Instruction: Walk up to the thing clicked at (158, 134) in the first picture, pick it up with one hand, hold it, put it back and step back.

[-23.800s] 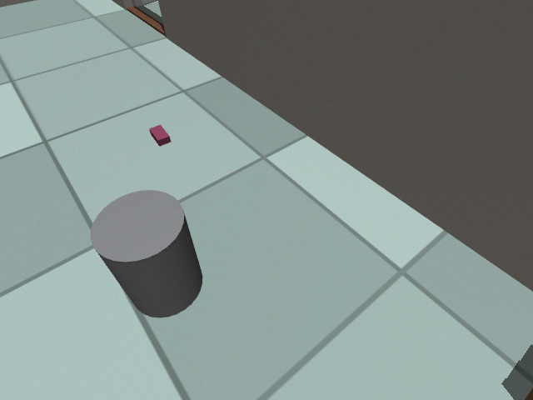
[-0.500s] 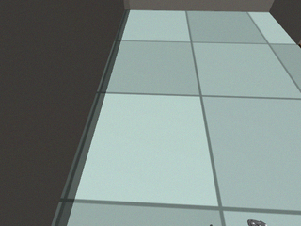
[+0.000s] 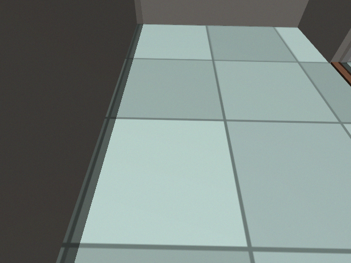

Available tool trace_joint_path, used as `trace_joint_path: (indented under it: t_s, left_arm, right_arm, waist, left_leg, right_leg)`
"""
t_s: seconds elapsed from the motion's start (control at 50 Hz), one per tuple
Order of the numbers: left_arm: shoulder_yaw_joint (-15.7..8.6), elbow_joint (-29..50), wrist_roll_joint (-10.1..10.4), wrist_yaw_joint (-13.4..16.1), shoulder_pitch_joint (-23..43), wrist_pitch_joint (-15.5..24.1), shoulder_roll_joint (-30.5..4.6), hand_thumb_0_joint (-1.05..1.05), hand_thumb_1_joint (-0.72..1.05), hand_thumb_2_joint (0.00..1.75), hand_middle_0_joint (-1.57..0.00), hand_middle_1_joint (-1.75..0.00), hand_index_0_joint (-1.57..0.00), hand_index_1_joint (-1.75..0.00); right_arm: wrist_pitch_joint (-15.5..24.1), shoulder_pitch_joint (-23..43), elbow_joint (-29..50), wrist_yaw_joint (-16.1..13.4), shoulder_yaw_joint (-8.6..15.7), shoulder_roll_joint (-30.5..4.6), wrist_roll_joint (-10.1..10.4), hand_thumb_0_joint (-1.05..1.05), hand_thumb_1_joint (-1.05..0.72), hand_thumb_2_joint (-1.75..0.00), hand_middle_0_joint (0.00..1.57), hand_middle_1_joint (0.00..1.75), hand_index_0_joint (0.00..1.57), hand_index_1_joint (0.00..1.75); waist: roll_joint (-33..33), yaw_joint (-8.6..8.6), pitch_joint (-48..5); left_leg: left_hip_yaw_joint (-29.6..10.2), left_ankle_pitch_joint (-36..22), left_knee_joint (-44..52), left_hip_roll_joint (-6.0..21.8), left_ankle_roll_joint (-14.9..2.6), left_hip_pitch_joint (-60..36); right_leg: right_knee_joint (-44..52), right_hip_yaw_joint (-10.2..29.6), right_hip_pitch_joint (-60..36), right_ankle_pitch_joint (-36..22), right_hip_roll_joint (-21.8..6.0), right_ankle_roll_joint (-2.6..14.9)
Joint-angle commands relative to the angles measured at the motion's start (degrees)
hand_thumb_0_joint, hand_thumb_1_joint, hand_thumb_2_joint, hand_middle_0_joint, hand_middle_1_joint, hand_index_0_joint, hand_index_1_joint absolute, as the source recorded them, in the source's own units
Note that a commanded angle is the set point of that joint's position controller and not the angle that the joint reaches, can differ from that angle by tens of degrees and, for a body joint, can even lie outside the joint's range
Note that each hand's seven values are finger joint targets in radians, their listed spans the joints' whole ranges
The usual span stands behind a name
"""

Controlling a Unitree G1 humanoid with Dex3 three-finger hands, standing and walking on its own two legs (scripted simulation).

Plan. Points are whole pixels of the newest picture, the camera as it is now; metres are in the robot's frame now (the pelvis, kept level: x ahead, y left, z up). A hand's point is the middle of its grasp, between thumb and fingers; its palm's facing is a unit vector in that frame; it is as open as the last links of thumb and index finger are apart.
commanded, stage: stand
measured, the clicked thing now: out of the picture -0.05 -0.96 -0.76
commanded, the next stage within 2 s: none
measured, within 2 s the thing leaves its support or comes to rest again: neither
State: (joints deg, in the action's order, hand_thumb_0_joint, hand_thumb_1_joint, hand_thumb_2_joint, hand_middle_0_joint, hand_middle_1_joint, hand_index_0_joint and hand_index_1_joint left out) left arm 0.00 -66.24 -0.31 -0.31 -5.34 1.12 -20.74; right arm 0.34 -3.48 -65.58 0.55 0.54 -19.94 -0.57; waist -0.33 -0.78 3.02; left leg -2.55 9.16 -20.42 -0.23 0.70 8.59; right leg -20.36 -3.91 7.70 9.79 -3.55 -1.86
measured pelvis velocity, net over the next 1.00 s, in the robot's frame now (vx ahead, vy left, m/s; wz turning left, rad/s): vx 0.01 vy -0.02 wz -0.01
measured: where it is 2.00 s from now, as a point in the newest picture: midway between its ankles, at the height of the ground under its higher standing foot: outside the picture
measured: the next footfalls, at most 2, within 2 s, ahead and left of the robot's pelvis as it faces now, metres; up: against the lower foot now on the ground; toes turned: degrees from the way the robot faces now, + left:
none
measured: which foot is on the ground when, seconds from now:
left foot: down 0.00-1.00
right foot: down 0.00-1.00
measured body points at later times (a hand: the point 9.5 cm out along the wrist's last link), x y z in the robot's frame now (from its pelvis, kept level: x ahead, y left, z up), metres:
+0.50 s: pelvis +0.00 -0.02 +0.00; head +0.01 -0.02 +0.45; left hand +0.08 +0.28 -0.13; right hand +0.07 -0.32 -0.14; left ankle +0.02 +0.13 -0.75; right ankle +0.01 -0.14 -0.75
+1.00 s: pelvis +0.01 -0.02 +0.00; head +0.02 -0.02 +0.45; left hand +0.09 +0.28 -0.13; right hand +0.08 -0.32 -0.14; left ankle +0.02 +0.13 -0.75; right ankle +0.01 -0.14 -0.75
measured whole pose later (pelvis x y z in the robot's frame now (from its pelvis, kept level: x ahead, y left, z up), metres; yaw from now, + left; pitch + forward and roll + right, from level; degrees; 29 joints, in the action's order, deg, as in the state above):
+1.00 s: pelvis +0.01 -0.02 +0.00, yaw -1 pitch -2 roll +0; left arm -0.2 -65.5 -0.4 -0.5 -5.8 0.6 -20.3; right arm 0.2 -5.8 -65.9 0.3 -0.5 -19.9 -0.7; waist 0.3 -0.4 2.7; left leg -2.5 9.2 -18.4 1.9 2.5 7.5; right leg -19.3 -3.9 7.3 10.1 -1.5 -0.2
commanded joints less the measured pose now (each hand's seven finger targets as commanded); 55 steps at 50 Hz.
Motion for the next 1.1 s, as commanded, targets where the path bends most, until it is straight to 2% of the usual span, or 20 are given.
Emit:
trace_joint_path:
  t_s: [0.0,0.06,0.08,0.1,0.12,0.14,0.18,0.24,0.3,0.34,0.4,0.46,0.5,0.56,0.6,0.72,0.78,0.82,0.92,1.08]
  left_arm:
    - [-2.5,3.6,-0.1,0.6,3.5,1.0,-12.6,0.0,0.9,0.9,-0.2,-0.3,-0.2,-0.3]
    - [-2.3,3.5,-0.1,0.5,2.9,1.0,-12.3,0.0,0.9,0.9,-0.2,-0.3,-0.2,-0.3]
    - [-2.3,3.7,-0.1,0.6,2.7,1.0,-12.2,0.0,0.9,0.9,-0.2,-0.3,-0.2,-0.3]
    - [-2.4,3.6,-0.1,0.6,3.0,1.0,-12.2,0.0,0.9,0.9,-0.2,-0.3,-0.2,-0.3]
    - [-2.3,3.8,-0.2,0.6,2.6,1.1,-12.3,0.0,0.9,0.9,-0.2,-0.3,-0.2,-0.3]
    - [-2.4,3.8,-0.1,0.6,2.7,1.1,-12.3,0.0,0.9,0.9,-0.2,-0.3,-0.2,-0.3]
    - [-2.5,4.0,0.0,0.6,2.8,1.1,-12.4,0.0,0.9,0.9,-0.2,-0.3,-0.2,-0.3]
    - [-2.5,4.1,-0.1,0.6,2.7,1.0,-12.5,0.0,0.9,0.9,-0.2,-0.3,-0.2,-0.3]
    - [-2.6,4.4,-0.2,0.7,2.4,1.0,-12.5,0.0,0.9,0.9,-0.2,-0.3,-0.2,-0.3]
    - [-2.7,4.5,-0.1,0.6,2.8,0.9,-12.6,0.0,0.9,0.9,-0.2,-0.3,-0.2,-0.3]
    - [-2.7,4.6,0.0,0.6,2.3,1.0,-12.3,0.0,0.9,0.9,-0.2,-0.3,-0.2,-0.3]
    - [-2.7,4.4,0.1,0.6,1.9,1.1,-12.2,0.0,0.9,0.9,-0.2,-0.3,-0.2,-0.3]
    - [-2.6,4.3,0.1,0.6,2.1,0.9,-11.7,0.0,0.9,0.9,-0.2,-0.3,-0.2,-0.3]
    - [-2.6,4.4,-0.1,0.6,2.5,0.7,-12.1,0.0,0.9,0.9,-0.2,-0.3,-0.2,-0.3]
    - [-2.8,4.6,-0.1,0.6,3.2,0.6,-12.4,0.0,0.9,0.9,-0.2,-0.3,-0.2,-0.3]
    - [-2.7,4.5,0.0,0.5,2.6,0.8,-12.1,0.0,0.9,0.9,-0.2,-0.3,-0.2,-0.3]
    - [-2.6,4.5,0.0,0.4,2.4,0.7,-11.8,0.0,0.9,0.9,-0.2,-0.3,-0.2,-0.3]
    - [-2.7,4.7,0.0,0.3,2.6,0.7,-12.1,0.0,0.9,0.9,-0.2,-0.3,-0.2,-0.3]
    - [-2.6,4.4,-0.1,0.4,2.6,0.5,-12.2,0.0,0.9,0.9,-0.2,-0.3,-0.2,-0.3]
    - [-2.6,4.3,0.1,0.4,2.0,0.7,-12.1,0.0,0.9,0.9,-0.2,-0.3,-0.2,-0.3]
  right_arm:
    - [1.2,3.8,3.5,-0.5,2.6,-12.2,0.1,0.0,-0.9,-0.9,0.2,0.3,0.2,0.3]
    - [1.0,3.1,3.3,-0.4,2.4,-11.8,0.1,0.0,-0.9,-0.9,0.2,0.3,0.2,0.3]
    - [1.1,3.4,3.4,-0.4,2.5,-11.8,0.0,0.0,-0.9,-0.9,0.2,0.3,0.2,0.3]
    - [1.1,3.1,3.3,-0.4,2.6,-12.1,0.1,0.0,-0.9,-0.9,0.2,0.3,0.2,0.3]
    - [1.1,3.5,3.4,-0.4,2.4,-11.7,0.0,0.0,-0.9,-0.9,0.2,0.3,0.2,0.3]
    - [1.1,2.6,3.2,-0.4,2.4,-11.9,0.1,0.0,-0.9,-0.9,0.2,0.3,0.2,0.3]
    - [1.1,2.4,3.2,-0.4,2.4,-11.9,0.0,0.0,-0.9,-0.9,0.2,0.3,0.2,0.3]
    - [0.9,1.8,3.0,-0.4,2.3,-11.7,0.0,0.0,-0.9,-0.9,0.2,0.3,0.2,0.3]
    - [0.9,1.9,3.2,-0.3,2.2,-11.3,0.0,0.0,-0.9,-0.9,0.2,0.3,0.2,0.3]
    - [0.9,1.3,3.1,-0.4,2.2,-11.6,-0.1,0.0,-0.9,-0.9,0.2,0.3,0.2,0.3]
    - [1.2,1.6,3.1,-0.6,2.2,-11.8,0.0,0.0,-0.9,-0.9,0.2,0.3,0.2,0.3]
    - [1.2,1.3,3.0,-0.6,1.9,-11.6,0.0,0.0,-0.9,-0.9,0.2,0.3,0.2,0.3]
    - [1.2,1.6,2.9,-0.7,1.9,-11.8,0.0,0.0,-0.9,-0.9,0.2,0.3,0.2,0.3]
    - [0.9,0.7,2.8,-0.6,1.7,-11.6,0.1,0.0,-0.9,-0.9,0.2,0.3,0.2,0.3]
    - [0.8,0.1,2.8,-0.6,1.8,-11.6,-0.1,0.0,-0.9,-0.9,0.2,0.3,0.2,0.3]
    - [1.1,0.5,3.0,-0.7,1.6,-11.7,0.0,0.0,-0.9,-0.9,0.2,0.3,0.2,0.3]
    - [1.1,0.7,3.0,-0.7,1.6,-12.1,0.0,0.0,-0.9,-0.9,0.2,0.3,0.2,0.3]
    - [1.2,0.5,3.1,-0.8,1.5,-12.1,0.0,0.0,-0.9,-0.9,0.2,0.3,0.2,0.3]
    - [1.1,0.5,3.1,-0.8,1.3,-11.8,0.0,0.0,-0.9,-0.9,0.2,0.3,0.2,0.3]
    - [1.3,0.2,3.1,-1.0,1.2,-12.3,0.1,0.0,-0.9,-0.9,0.2,0.3,0.2,0.3]
  waist:
    - [1.1,0.45,-4.8]
    - [0.3,0.6,-2.8]
    - [0.3,0.4,-4.3]
    - [0.2,0.73,-3.8]
    - [0.2,0.3,-4.2]
    - [0.2,0.87,-3.9]
    - [0.1,0.71,-4.6]
    - [-0.9,0.81,-3.7]
    - [-1.3,0.44,-3.8]
    - [-0.8,0.84,-3.9]
    - [0.3,0.51,-5.9]
    - [-0.1,0.39,-5.9]
    - [0.5,0.36,-5.1]
    - [-0.5,0.71,-2.6]
    - [-0.6,0.97,-2.6]
    - [0.5,0.6,-4.0]
    - [1.2,0.51,-3.7]
    - [1.1,0.65,-4.7]
    - [0.0,0.55,-3.6]
    - [0.3,0.7,-6.6]
  left_leg:
    - [-5.0,-2.9,4.9,6.5,-1.23,1.0]
    - [-5.0,0.0,5.5,6.0,-0.85,2.3]
    - [-4.8,-2.8,4.8,6.5,-1.12,0.1]
    - [-4.8,-1.6,4.8,6.2,-0.99,0.7]
    - [-4.9,-3.5,4.5,6.5,-1.1,-0.3]
    - [-4.7,-1.9,4.7,6.2,-1.03,0.3]
    - [-4.4,-3.5,4.3,6.4,-1.1,0.0]
    - [-4.2,-2.1,4.1,6.2,-1.01,0.2]
    - [-4.2,-3.1,4.1,6.3,-0.9,-0.1]
    - [-3.9,-2.2,3.9,6.2,-0.82,-0.3]
    - [-4.1,-7.1,3.9,6.9,-0.89,-1.0]
    - [-3.8,-8.6,3.8,7.0,-0.7,-1.2]
    - [-3.8,-7.5,3.9,7.1,-0.72,-0.7]
    - [-3.6,-2.6,4.5,6.5,-0.59,0.9]
    - [-3.3,-1.8,4.4,6.5,-0.66,1.0]
    - [-3.7,-5.6,4.5,7.0,-0.69,0.3]
    - [-3.8,-5.0,4.5,7.1,-0.77,0.2]
    - [-3.6,-6.2,4.5,7.2,-0.6,-0.3]
    - [-3.8,-4.1,4.8,7.0,-0.72,0.5]
    - [-3.2,-10.1,3.5,7.5,-0.8,-2.3]
  right_leg:
    - [4.0,5.7,-2.2,0.2,-5.2,2.4]
    - [5.2,6.0,-0.7,3.9,-5.0,2.27]
    - [5.0,6.2,-0.7,2.3,-5.3,2.55]
    - [5.3,6.2,-0.4,2.8,-5.0,2.39]
    - [5.4,6.4,-0.5,1.8,-5.2,2.54]
    - [5.7,6.5,-0.2,2.6,-5.1,2.5]
    - [5.4,6.7,-1.1,1.0,-5.3,2.51]
    - [6.5,7.1,-0.1,4.0,-5.2,2.45]
    - [6.7,7.1,0.0,3.5,-5.3,2.49]
    - [6.6,7.2,0.5,4.2,-5.0,2.47]
    - [4.9,6.4,-2.4,-3.5,-5.1,2.62]
    - [4.6,6.1,-2.8,-5.8,-4.9,2.47]
    - [4.9,6.1,-2.5,-4.3,-4.8,2.43]
    - [6.5,6.6,-0.7,2.7,-4.6,2.34]
    - [6.7,6.9,-0.1,4.3,-4.8,2.44]
    - [5.5,6.4,-2.2,-1.9,-4.6,2.54]
    - [5.5,6.2,-1.9,-0.5,-4.4,2.51]
    - [4.9,6.2,-2.4,-2.5,-4.6,2.69]
    - [5.6,6.2,-1.9,1.1,-4.4,2.47]
    - [4.2,6.1,-4.0,-8.2,-4.9,2.51]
